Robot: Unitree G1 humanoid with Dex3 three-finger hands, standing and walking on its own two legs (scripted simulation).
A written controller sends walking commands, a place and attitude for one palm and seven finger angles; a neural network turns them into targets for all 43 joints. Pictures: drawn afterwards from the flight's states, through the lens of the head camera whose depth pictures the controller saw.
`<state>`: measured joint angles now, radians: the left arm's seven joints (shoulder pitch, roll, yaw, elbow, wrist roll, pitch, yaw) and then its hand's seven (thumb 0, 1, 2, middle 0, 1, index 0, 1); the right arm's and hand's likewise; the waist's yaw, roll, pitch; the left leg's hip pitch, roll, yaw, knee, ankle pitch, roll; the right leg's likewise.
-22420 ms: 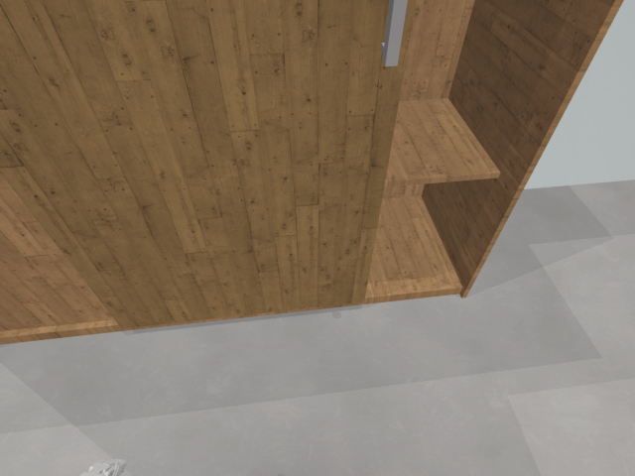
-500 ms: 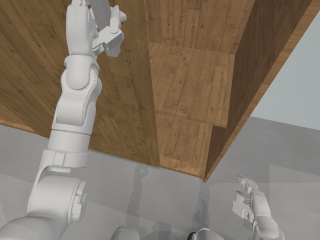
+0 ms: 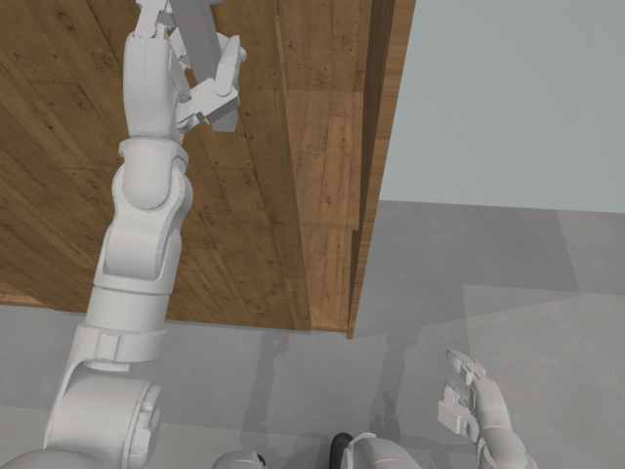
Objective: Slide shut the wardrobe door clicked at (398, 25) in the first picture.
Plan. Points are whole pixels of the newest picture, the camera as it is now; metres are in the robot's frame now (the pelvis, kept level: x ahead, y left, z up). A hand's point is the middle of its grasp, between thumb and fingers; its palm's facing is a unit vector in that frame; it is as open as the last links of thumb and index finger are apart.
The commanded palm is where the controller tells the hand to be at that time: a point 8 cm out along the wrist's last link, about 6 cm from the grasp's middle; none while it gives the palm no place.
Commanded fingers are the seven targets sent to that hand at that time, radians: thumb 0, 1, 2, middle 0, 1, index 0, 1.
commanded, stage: step sideways, sliding the door along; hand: left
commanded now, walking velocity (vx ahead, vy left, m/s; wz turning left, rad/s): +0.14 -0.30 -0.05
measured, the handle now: (208, 33) +0.46 +0.12 +0.27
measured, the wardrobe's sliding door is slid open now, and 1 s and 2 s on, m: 0.11 0.00 0.00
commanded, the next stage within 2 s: stop walking and hold the door there in 1.06 s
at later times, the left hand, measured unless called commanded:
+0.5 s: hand (324, 81) +0.41 +0.01 +0.25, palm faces +0.21 -0.98 -0.08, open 6.4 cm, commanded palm +0.38 +0.01 +0.25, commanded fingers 0.00 0.90 0.90 -0.45 -1.40 -0.45 -1.40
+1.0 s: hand (370, 77) +0.42 -0.03 +0.25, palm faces +0.46 -0.88 -0.08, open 7.0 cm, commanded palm +0.38 -0.06 +0.26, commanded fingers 0.00 0.90 0.90 -0.45 -1.40 -0.45 -1.40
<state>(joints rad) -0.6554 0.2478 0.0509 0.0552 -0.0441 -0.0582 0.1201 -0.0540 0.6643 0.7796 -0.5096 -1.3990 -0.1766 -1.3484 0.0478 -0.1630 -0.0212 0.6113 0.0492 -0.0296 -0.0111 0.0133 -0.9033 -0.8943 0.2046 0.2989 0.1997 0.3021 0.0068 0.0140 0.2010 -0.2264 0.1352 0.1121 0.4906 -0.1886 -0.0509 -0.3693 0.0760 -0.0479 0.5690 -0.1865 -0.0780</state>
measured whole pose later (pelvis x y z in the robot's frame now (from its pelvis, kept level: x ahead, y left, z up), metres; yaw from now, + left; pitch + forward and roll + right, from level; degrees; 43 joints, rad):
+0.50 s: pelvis -0.05 -0.15 +0.00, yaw +0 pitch -3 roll -1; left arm -0.92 0.28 0.13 0.47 -0.07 -0.01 0.14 0.02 0.74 0.83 -0.45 -1.40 -0.18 -1.35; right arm 0.17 -0.23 -0.05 0.70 0.06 0.00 0.00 0.01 -0.90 -0.89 0.20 0.30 0.20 0.30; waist 0.05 0.02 0.20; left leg -0.23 0.16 0.11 0.56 -0.26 -0.06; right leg -0.49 0.01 0.05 1.06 -0.40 0.00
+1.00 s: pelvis +0.01 -0.29 +0.00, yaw +5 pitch -2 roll -1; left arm -0.76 0.37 0.22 0.26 -0.08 0.06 0.17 -0.01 0.69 0.84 -0.45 -1.40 -0.12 -1.28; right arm 0.09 -0.24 -0.05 0.67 0.09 -0.02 0.00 0.01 -0.91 -0.89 0.20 0.30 0.20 0.30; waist 0.08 0.02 0.17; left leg -0.24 0.21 0.03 0.64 -0.33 -0.05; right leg -0.27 -0.03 -0.10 0.68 -0.34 0.01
